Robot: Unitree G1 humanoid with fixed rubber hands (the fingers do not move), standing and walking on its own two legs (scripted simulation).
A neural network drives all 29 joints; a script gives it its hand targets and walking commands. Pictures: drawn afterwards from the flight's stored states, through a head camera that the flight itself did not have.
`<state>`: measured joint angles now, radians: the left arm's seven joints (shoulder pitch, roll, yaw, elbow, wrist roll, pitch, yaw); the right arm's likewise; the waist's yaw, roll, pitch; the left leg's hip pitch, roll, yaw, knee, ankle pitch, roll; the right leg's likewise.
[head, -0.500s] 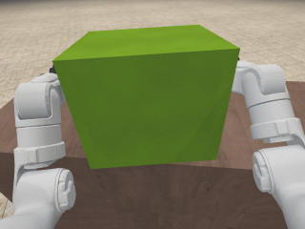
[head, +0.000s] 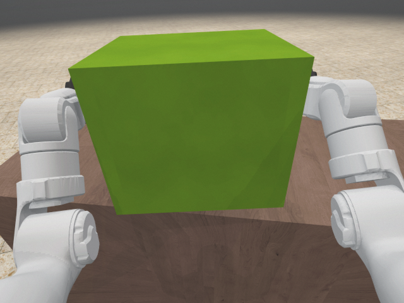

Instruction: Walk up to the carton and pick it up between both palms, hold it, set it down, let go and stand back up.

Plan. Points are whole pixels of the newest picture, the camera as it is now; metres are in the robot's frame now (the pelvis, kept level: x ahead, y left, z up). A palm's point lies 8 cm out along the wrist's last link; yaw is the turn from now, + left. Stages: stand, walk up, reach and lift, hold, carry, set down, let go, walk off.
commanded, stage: hold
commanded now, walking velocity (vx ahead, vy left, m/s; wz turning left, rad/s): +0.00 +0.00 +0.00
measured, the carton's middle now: (195, 115) +0.38 +0.03 +0.27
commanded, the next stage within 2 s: none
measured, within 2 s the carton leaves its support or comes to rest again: neither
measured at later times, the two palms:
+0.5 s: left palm (101, 119) +0.38 +0.21 +0.26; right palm (298, 106) +0.41 -0.17 +0.26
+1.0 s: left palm (101, 77) +0.37 +0.18 +0.34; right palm (333, 59) +0.38 -0.20 +0.36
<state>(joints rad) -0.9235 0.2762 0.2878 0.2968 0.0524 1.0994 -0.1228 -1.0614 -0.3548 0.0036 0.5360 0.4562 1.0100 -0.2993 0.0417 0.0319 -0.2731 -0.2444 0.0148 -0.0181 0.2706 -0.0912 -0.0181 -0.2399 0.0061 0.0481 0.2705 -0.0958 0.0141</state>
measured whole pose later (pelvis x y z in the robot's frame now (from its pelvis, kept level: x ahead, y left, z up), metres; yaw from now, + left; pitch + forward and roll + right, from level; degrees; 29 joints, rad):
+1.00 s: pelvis +0.02 +0.00 +0.00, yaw +2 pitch -1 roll -1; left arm -1.00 0.19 0.35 0.34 0.12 1.00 -0.06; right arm -1.17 -0.40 0.01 0.72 0.44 0.85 -0.21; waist -0.08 0.01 -0.24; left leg -0.14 0.03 -0.07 0.32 -0.17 -0.03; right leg -0.06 0.03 0.02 0.19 -0.11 0.00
